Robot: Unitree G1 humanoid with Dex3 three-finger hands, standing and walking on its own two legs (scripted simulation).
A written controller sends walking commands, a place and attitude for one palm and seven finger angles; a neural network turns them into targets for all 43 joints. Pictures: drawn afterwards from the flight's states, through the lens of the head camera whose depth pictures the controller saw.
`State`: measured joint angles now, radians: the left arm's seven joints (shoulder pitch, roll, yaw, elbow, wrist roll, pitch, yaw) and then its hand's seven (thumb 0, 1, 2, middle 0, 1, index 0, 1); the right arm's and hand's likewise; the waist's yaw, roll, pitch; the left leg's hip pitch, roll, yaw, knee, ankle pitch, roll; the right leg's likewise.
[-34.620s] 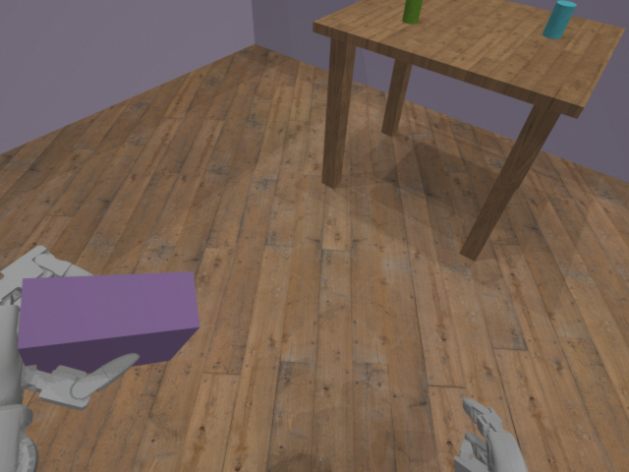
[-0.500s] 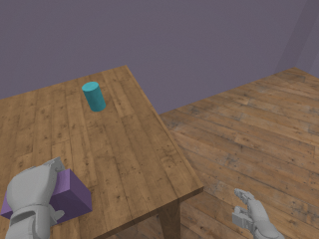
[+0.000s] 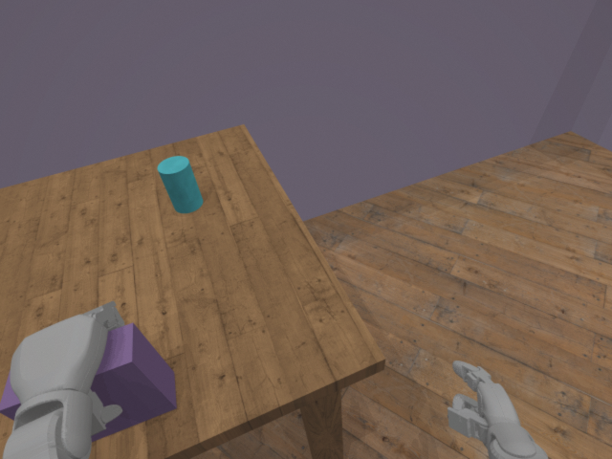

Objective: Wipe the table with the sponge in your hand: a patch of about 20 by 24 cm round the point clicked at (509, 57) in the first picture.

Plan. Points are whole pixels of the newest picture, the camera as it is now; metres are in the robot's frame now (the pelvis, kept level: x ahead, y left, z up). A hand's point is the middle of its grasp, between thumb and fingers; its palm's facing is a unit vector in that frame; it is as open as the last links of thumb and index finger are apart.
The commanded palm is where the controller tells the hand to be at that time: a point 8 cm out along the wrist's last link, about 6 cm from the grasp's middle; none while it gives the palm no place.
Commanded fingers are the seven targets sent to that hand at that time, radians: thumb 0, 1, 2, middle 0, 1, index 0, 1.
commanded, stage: lift the sponge slowly off the table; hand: left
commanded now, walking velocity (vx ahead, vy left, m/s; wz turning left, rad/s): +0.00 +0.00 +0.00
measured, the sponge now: (109, 396) +0.17 +0.29 +0.02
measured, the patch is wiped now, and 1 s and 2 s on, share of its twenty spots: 1.00 1.00 1.00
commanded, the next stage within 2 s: bring the sponge back beside the body in 1.70 s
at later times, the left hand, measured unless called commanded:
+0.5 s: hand (92, 372) +0.17 +0.28 +0.09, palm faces +0.07 -0.15 -0.99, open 9.8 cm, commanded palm +0.13 +0.27 +0.17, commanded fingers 0.00 0.10 1.30 -1.20 -1.60 -1.20 -1.60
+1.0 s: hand (85, 349) +0.18 +0.27 +0.13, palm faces +0.13 -0.15 -0.98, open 9.8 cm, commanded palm +0.14 +0.27 +0.20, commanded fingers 0.00 0.10 1.30 -1.20 -1.60 -1.20 -1.60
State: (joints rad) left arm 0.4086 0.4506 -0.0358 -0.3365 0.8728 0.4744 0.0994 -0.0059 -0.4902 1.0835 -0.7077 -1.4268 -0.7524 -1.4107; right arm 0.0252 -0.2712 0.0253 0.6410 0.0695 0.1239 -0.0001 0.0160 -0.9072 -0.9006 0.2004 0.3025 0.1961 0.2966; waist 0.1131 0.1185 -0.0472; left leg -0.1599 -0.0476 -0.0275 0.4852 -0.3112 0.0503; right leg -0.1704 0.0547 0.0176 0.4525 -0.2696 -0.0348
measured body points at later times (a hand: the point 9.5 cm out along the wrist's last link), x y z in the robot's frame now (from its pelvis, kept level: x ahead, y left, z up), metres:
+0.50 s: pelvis +0.00 -0.01 +0.00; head -0.02 -0.05 +0.45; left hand +0.16 +0.28 +0.15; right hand +0.25 -0.20 -0.07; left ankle -0.03 +0.09 -0.74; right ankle -0.02 -0.10 -0.74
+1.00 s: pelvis -0.02 -0.01 +0.00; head -0.04 -0.06 +0.45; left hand +0.17 +0.27 +0.18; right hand +0.24 -0.21 -0.07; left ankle -0.03 +0.09 -0.74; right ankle -0.02 -0.10 -0.74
